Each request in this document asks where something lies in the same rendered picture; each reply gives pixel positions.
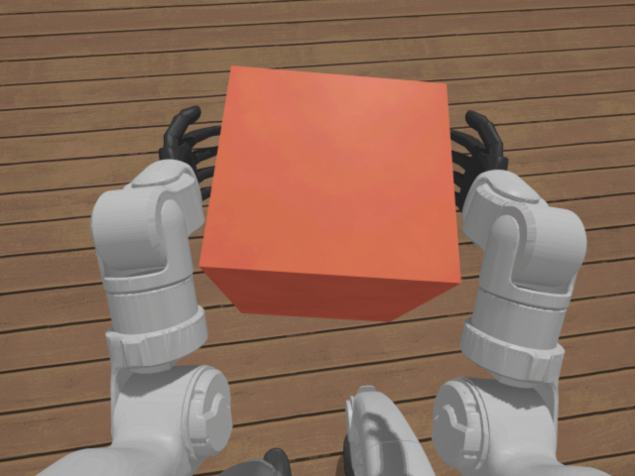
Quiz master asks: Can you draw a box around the robot right hand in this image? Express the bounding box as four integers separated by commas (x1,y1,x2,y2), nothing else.
449,110,508,213

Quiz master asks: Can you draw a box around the right robot upper arm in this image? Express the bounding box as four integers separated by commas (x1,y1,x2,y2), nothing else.
432,377,611,476

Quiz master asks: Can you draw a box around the robot left foot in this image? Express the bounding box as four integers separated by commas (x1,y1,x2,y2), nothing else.
263,448,292,476

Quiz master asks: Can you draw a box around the carton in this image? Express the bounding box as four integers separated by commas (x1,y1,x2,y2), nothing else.
199,65,461,322

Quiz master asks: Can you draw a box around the left robot forearm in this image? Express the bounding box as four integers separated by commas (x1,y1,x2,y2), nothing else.
90,160,208,438

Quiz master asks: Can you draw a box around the left robot shin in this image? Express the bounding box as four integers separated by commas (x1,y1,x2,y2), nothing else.
245,458,277,471

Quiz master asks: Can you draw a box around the right robot forearm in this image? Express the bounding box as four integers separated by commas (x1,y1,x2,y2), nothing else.
459,170,587,451

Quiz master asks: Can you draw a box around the robot left hand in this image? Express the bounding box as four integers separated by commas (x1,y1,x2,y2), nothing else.
159,105,221,201

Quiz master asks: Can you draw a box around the left robot upper arm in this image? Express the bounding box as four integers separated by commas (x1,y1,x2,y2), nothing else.
36,365,232,476

